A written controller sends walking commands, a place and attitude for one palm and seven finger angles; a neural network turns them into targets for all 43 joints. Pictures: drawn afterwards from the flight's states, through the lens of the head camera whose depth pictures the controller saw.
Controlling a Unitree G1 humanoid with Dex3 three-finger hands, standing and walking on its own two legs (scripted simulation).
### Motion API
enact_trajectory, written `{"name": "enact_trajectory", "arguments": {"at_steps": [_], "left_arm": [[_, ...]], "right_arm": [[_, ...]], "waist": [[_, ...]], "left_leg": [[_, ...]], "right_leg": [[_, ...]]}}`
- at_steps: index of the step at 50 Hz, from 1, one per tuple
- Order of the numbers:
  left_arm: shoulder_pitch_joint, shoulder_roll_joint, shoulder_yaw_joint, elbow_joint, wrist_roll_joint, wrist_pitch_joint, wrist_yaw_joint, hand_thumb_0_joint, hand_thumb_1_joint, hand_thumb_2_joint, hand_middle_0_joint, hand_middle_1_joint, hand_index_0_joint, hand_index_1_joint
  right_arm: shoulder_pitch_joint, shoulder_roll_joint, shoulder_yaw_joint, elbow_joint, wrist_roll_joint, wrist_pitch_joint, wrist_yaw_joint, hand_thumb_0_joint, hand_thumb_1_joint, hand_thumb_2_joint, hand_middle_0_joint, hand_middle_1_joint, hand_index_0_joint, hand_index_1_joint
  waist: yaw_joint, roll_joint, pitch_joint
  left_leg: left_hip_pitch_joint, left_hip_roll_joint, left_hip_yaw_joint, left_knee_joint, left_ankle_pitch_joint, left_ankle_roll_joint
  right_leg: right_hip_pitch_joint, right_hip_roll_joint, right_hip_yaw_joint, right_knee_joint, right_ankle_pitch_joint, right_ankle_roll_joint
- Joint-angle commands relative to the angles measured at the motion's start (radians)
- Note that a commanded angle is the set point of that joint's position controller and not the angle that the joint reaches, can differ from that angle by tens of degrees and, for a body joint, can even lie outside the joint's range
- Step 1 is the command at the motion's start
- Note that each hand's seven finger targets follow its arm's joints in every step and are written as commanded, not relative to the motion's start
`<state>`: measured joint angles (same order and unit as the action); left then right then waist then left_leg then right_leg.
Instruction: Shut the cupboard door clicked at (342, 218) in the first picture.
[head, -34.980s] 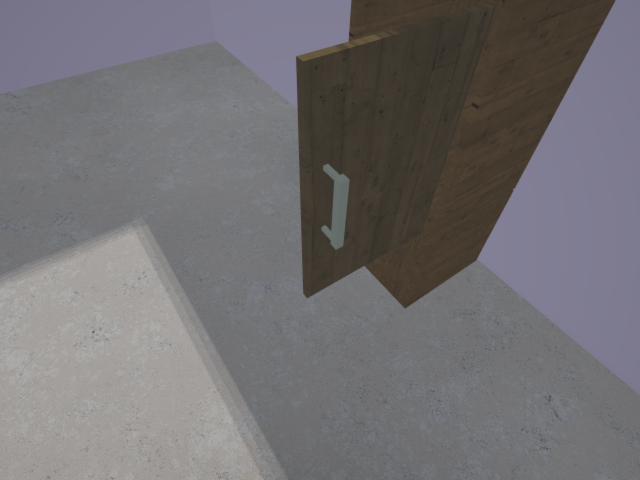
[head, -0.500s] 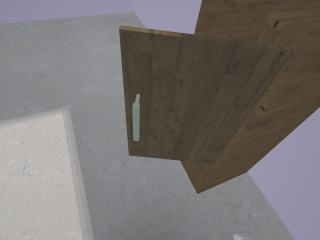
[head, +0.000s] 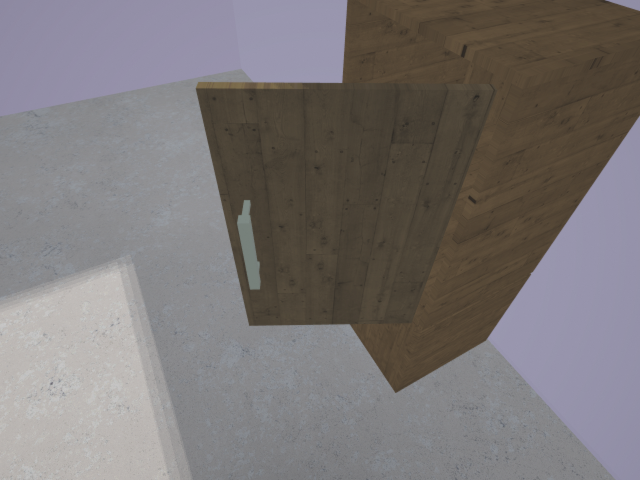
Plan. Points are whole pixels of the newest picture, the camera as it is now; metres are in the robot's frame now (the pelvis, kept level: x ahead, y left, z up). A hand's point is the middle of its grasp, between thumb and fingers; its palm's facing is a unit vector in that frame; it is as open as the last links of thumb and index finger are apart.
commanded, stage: come to a stop and stand still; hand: left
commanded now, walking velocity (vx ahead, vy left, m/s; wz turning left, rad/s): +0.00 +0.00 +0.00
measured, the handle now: (251, 247) +0.50 +0.14 -0.04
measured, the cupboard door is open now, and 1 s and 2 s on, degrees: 63 63 63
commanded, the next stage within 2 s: look again from close up in 0.28 s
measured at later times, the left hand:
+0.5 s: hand out of the picture -0.02 +0.14 -0.18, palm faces +0.01 -0.99 -0.15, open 7.4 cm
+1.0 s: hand out of the picture +0.05 +0.21 -0.18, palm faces -0.02 -0.97 -0.24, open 7.4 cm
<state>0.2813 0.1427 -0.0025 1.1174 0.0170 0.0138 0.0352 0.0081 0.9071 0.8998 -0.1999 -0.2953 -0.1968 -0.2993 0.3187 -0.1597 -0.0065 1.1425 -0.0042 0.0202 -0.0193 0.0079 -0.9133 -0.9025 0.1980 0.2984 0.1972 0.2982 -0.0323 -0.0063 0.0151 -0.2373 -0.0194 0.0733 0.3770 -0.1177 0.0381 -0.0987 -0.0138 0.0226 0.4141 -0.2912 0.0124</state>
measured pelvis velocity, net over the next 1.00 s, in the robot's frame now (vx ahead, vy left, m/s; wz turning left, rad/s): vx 0.03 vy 0.01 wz -0.01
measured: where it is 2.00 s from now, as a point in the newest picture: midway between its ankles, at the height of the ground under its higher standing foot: outside the picture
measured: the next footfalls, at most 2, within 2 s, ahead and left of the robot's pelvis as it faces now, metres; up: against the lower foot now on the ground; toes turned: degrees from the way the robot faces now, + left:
right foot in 1.72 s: +0.12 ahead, -0.21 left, +0.00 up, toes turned +0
left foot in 1.94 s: +0.13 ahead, +0.01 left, +0.00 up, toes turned +6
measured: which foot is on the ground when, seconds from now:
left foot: down 0.00-1.00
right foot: down 0.00-1.00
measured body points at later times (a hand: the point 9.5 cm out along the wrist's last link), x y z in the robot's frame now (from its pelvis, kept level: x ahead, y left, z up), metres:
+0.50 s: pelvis +0.00 -0.01 -0.01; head +0.02 +0.00 +0.44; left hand -0.02 +0.19 -0.17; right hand +0.00 -0.22 -0.17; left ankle +0.06 +0.09 -0.74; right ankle -0.04 -0.13 -0.74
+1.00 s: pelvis +0.03 +0.01 -0.01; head +0.04 +0.02 +0.44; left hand +0.06 +0.26 -0.16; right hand +0.09 -0.23 -0.15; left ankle +0.06 +0.09 -0.74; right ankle -0.04 -0.13 -0.74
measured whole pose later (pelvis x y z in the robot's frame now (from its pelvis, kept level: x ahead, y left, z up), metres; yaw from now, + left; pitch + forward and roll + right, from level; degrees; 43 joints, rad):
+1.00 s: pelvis +0.03 +0.01 -0.01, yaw +0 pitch +0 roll +0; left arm 0.27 0.23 -0.01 1.03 0.02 -0.01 0.04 0.01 0.90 0.90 -0.20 -0.30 -0.20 -0.30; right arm 0.18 -0.20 0.01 1.05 -0.01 -0.02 -0.01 0.01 -0.91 -0.90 0.20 0.30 0.20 0.30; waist 0.00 -0.03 0.02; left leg -0.28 -0.02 0.08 0.51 -0.23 0.06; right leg -0.11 -0.02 0.03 0.48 -0.36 0.03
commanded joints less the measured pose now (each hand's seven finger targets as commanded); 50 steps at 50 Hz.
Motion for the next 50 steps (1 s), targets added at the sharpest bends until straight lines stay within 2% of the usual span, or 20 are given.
{"name": "enact_trajectory", "arguments": {"at_steps": [1,5,7,10,18,19,20,21,22,25,26,28,30,31,33,38,41,47,48,50], "left_arm": [[0.052,0.101,0.022,-0.022,-0.006,-0.009,0.003,0.000,0.900,0.900,-0.200,-0.300,-0.200,-0.300],[0.077,0.083,0.023,-0.012,-0.009,-0.009,0.002,0.000,0.900,0.900,-0.200,-0.300,-0.200,-0.300],[0.083,0.074,0.021,-0.009,-0.009,-0.011,0.003,0.000,0.900,0.900,-0.200,-0.300,-0.200,-0.300],[0.096,0.064,0.021,-0.002,-0.009,-0.013,0.003,0.000,0.900,0.900,-0.200,-0.300,-0.200,-0.300],[0.116,0.043,0.017,0.007,-0.009,-0.020,0.008,0.000,0.900,0.900,-0.200,-0.300,-0.200,-0.300],[0.178,0.076,0.003,0.006,0.018,-0.063,0.038,0.000,0.900,0.900,-0.200,-0.300,-0.200,-0.300],[0.114,0.121,0.009,-0.043,0.005,-0.066,0.032,0.000,0.900,0.900,-0.200,-0.300,-0.200,-0.300],[0.082,0.118,0.013,-0.066,0.009,-0.073,0.027,0.000,0.900,0.900,-0.200,-0.300,-0.200,-0.300],[0.079,0.111,0.010,-0.073,0.005,-0.069,0.023,0.000,0.900,0.900,-0.200,-0.300,-0.200,-0.300],[0.096,0.083,0.007,-0.076,0.002,-0.062,0.019,0.000,0.900,0.900,-0.200,-0.300,-0.200,-0.300],[0.107,0.081,0.008,-0.084,0.007,-0.059,0.021,0.000,0.900,0.900,-0.200,-0.300,-0.200,-0.300],[0.119,0.089,0.010,-0.086,0.004,-0.054,0.020,0.000,0.900,0.900,-0.200,-0.300,-0.200,-0.300],[0.121,0.093,0.008,-0.087,0.002,-0.052,0.020,0.000,0.900,0.900,-0.200,-0.300,-0.200,-0.300],[0.122,0.097,0.008,-0.092,0.005,-0.051,0.020,0.000,0.900,0.900,-0.200,-0.300,-0.200,-0.300],[0.113,0.118,0.009,-0.097,0.002,-0.048,0.018,0.000,0.900,0.900,-0.200,-0.300,-0.200,-0.300],[0.094,0.156,0.015,-0.110,0.002,-0.041,0.015,0.000,0.900,0.900,-0.200,-0.300,-0.200,-0.300],[0.078,0.175,0.015,-0.116,0.004,-0.042,0.012,0.000,0.900,0.900,-0.200,-0.300,-0.200,-0.300],[0.047,0.209,0.016,-0.119,0.004,-0.039,0.008,0.000,0.900,0.900,-0.200,-0.300,-0.200,-0.300],[0.043,0.210,0.017,-0.119,0.003,-0.038,0.007,0.000,0.900,0.900,-0.200,-0.300,-0.200,-0.300],[0.066,0.166,0.006,-0.098,0.000,-0.029,0.006,0.000,0.900,0.900,-0.200,-0.300,-0.200,-0.300]], "right_arm": [[0.055,-0.085,-0.017,-0.025,-0.006,-0.016,-0.009,0.000,-0.900,-0.900,0.200,0.300,0.200,0.300],[0.073,-0.074,-0.016,-0.017,-0.009,-0.019,-0.014,0.000,-0.900,-0.900,0.200,0.300,0.200,0.300],[0.084,-0.068,-0.016,-0.016,-0.008,-0.019,-0.016,0.000,-0.900,-0.900,0.200,0.300,0.200,0.300],[0.090,-0.063,-0.017,-0.014,-0.008,-0.021,-0.018,0.000,-0.900,-0.900,0.200,0.300,0.200,0.300],[0.082,-0.055,-0.016,-0.018,-0.005,-0.028,-0.022,0.000,-0.900,-0.900,0.200,0.300,0.200,0.300],[-0.058,-0.079,-0.008,-0.095,-0.004,-0.052,-0.002,0.000,-0.900,-0.900,0.200,0.300,0.200,0.300],[0.011,-0.040,-0.011,-0.119,-0.006,-0.041,0.007,0.000,-0.900,-0.900,0.200,0.300,0.200,0.300],[0.027,-0.044,-0.008,-0.118,-0.019,-0.039,0.011,0.000,-0.900,-0.900,0.200,0.300,0.200,0.300],[0.044,-0.049,-0.012,-0.124,-0.016,-0.037,0.010,0.000,-0.900,-0.900,0.200,0.300,0.200,0.300],[0.040,-0.072,-0.012,-0.140,-0.013,-0.045,0.004,0.000,-0.900,-0.900,0.200,0.300,0.200,0.300],[0.036,-0.074,-0.013,-0.141,-0.014,-0.049,0.003,0.000,-0.900,-0.900,0.200,0.300,0.200,0.300],[0.014,-0.093,-0.012,-0.152,-0.011,-0.051,0.000,0.000,-0.900,-0.900,0.200,0.300,0.200,0.300],[-0.003,-0.108,-0.014,-0.155,-0.009,-0.054,-0.001,0.000,-0.900,-0.900,0.200,0.300,0.200,0.300],[-0.008,-0.106,-0.011,-0.154,-0.009,-0.056,-0.002,0.000,-0.900,-0.900,0.200,0.300,0.200,0.300],[-0.025,-0.123,-0.011,-0.154,-0.010,-0.055,-0.001,0.000,-0.900,-0.900,0.200,0.300,0.200,0.300],[-0.064,-0.155,-0.015,-0.155,-0.010,-0.058,-0.002,0.000,-0.900,-0.900,0.200,0.300,0.200,0.300],[-0.085,-0.162,-0.017,-0.152,-0.008,-0.058,-0.002,0.000,-0.900,-0.900,0.200,0.300,0.200,0.300],[-0.122,-0.189,-0.019,-0.145,-0.007,-0.058,0.000,0.000,-0.900,-0.900,0.200,0.300,0.200,0.300],[-0.125,-0.194,-0.019,-0.146,-0.007,-0.057,0.000,0.000,-0.900,-0.900,0.200,0.300,0.200,0.300],[-0.114,-0.156,-0.010,-0.128,-0.011,-0.052,0.000,0.000,-0.900,-0.900,0.200,0.300,0.200,0.300]], "waist": [[0.019,-0.028,0.119],[0.022,0.011,0.100],[0.020,-0.009,0.101],[0.021,0.008,0.095],[0.019,-0.008,0.083],[0.069,0.048,0.099],[-0.011,0.032,0.054],[-0.006,0.041,0.056],[-0.015,0.036,0.047],[-0.002,-0.011,0.044],[0.008,0.024,0.051],[0.022,0.013,0.040],[0.029,-0.037,0.036],[0.033,-0.020,0.049],[0.033,-0.023,0.036],[0.039,0.016,0.007],[0.041,-0.010,0.009],[0.039,-0.014,-0.009],[0.037,-0.011,-0.016],[0.035,0.012,-0.023]], "left_leg": [[0.022,0.100,-0.140,-0.087,-0.165,-0.025],[0.024,0.100,-0.146,-0.088,-0.162,-0.025],[0.027,0.101,-0.144,-0.078,-0.150,-0.025],[0.033,0.105,-0.146,-0.077,-0.145,-0.024],[0.062,0.116,-0.140,-0.054,-0.063,-0.020],[-0.004,0.108,-0.103,0.180,0.048,-0.038],[0.003,0.091,-0.097,0.155,-0.151,-0.033],[0.008,0.081,-0.097,0.165,-0.116,-0.040],[0.012,0.083,-0.094,0.155,-0.128,-0.033],[-0.002,0.097,-0.128,0.113,-0.097,-0.010],[-0.016,0.105,-0.134,0.100,-0.066,0.000],[-0.023,0.116,-0.151,0.086,-0.025,0.010],[-0.015,0.120,-0.153,0.078,-0.004,0.016],[-0.023,0.117,-0.147,0.076,0.019,0.018],[0.001,0.115,-0.143,0.073,0.030,0.016],[0.037,0.122,-0.144,0.056,0.064,0.023],[0.045,0.122,-0.137,0.063,0.096,0.025],[0.072,0.125,-0.130,0.053,0.117,0.020],[0.078,0.125,-0.134,0.047,0.107,0.020],[0.095,0.138,-0.139,0.032,0.061,0.016]], "right_leg": [[-0.176,-0.078,0.092,-0.141,-0.101,-0.053],[-0.173,-0.074,0.091,-0.128,-0.084,-0.055],[-0.178,-0.073,0.094,-0.131,-0.081,-0.057],[-0.180,-0.071,0.090,-0.125,-0.065,-0.056],[-0.167,-0.070,0.087,-0.119,0.017,-0.055],[-0.177,-0.110,0.130,-0.128,0.307,-0.047],[-0.217,-0.140,0.142,-0.146,-0.016,-0.073],[-0.228,-0.134,0.136,-0.127,-0.021,-0.089],[-0.234,-0.111,0.115,-0.106,-0.087,-0.089],[-0.224,-0.065,0.083,-0.037,-0.065,-0.082],[-0.207,-0.055,0.067,-0.016,-0.022,-0.077],[-0.175,-0.045,0.062,0.011,0.015,-0.070],[-0.164,-0.045,0.060,0.015,0.037,-0.063],[-0.156,-0.049,0.057,0.013,0.062,-0.062],[-0.156,-0.052,0.060,0.017,0.072,-0.058],[-0.139,-0.056,0.054,0.018,0.088,-0.050],[-0.127,-0.062,0.059,0.003,0.131,-0.047],[-0.117,-0.073,0.062,-0.008,0.160,-0.040],[-0.117,-0.073,0.063,-0.010,0.149,-0.040],[-0.126,-0.064,0.041,-0.009,0.091,-0.029]]}}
